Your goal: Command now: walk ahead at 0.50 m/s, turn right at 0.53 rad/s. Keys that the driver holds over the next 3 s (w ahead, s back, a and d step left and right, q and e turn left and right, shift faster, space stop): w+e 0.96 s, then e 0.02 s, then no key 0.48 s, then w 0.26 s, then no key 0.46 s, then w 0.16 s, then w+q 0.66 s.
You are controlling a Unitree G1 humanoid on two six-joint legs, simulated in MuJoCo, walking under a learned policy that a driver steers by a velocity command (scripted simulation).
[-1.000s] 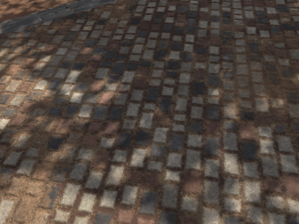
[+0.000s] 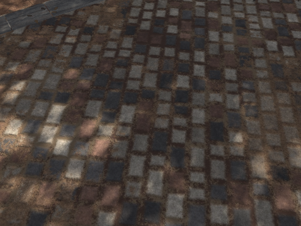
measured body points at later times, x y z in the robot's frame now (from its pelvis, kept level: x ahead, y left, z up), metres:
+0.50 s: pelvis +0.29 +0.05 +0.01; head +0.32 +0.05 +0.46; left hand +0.47 +0.30 -0.10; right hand +0.37 -0.25 -0.07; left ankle +0.37 +0.14 -0.72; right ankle +0.17 -0.05 -0.63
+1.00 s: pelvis +0.52 -0.10 +0.00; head +0.55 -0.14 +0.45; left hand +0.82 +0.02 -0.08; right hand +0.43 -0.39 -0.11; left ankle +0.49 +0.10 -0.62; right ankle +0.54 -0.20 -0.72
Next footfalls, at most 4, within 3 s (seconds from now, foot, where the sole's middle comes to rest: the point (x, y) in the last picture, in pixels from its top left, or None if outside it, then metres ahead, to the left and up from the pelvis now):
0.36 left None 0.41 0.13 -0.76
0.90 right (206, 192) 0.57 -0.22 -0.76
1.34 left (194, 137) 0.86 -0.19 -0.76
1.62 right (224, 179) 0.64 -0.31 -0.76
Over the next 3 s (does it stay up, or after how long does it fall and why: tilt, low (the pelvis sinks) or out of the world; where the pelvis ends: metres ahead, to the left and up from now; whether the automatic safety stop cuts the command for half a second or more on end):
stays up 1.09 -0.44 0.01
